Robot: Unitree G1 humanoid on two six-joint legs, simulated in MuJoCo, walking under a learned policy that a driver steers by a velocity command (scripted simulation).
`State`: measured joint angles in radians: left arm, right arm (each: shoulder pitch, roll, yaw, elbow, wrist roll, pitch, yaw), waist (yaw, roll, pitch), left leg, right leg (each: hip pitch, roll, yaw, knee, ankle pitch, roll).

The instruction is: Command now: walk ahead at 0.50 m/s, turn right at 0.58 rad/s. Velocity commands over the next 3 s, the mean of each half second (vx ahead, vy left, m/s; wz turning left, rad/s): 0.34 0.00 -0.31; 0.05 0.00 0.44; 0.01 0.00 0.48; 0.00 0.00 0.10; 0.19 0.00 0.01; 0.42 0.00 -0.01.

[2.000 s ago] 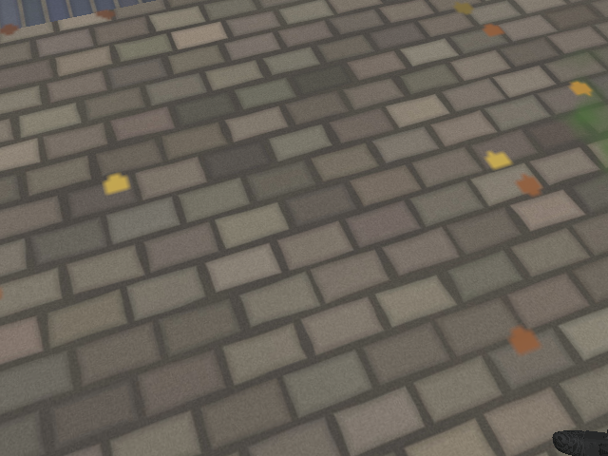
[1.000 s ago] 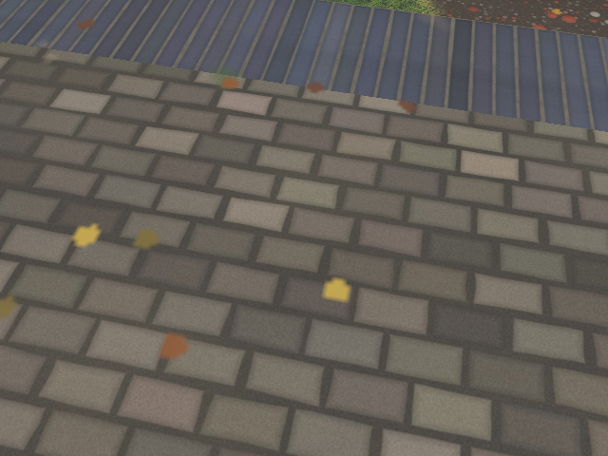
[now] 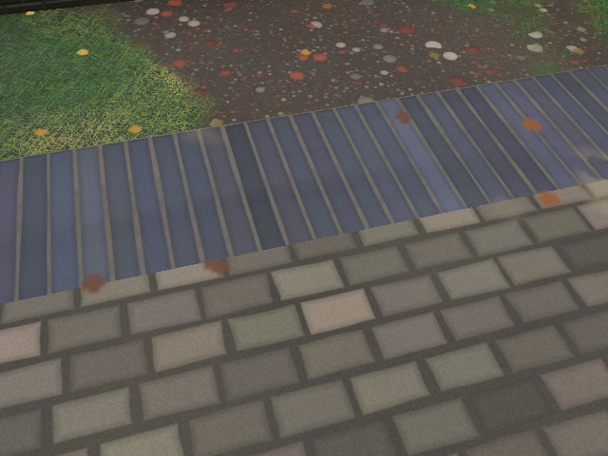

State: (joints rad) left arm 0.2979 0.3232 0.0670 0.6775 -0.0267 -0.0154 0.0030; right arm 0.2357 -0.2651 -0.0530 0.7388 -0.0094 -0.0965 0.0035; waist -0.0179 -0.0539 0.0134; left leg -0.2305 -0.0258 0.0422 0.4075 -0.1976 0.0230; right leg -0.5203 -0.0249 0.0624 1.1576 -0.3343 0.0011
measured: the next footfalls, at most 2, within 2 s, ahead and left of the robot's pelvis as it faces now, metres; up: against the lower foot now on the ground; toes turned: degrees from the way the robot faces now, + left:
right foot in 0.32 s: +0.32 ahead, -0.17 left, +0.00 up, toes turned -11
left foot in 0.78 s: +0.32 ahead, +0.08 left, +0.00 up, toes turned +6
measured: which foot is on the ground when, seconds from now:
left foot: down 0.00-0.32, up 0.34-0.76, down 0.78-1.00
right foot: up 0.00-0.30, down 0.32-0.80, up 0.82-1.00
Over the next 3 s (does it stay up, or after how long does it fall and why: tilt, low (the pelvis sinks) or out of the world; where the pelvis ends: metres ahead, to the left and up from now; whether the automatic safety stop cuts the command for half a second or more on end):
stays up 0.61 0.12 0.00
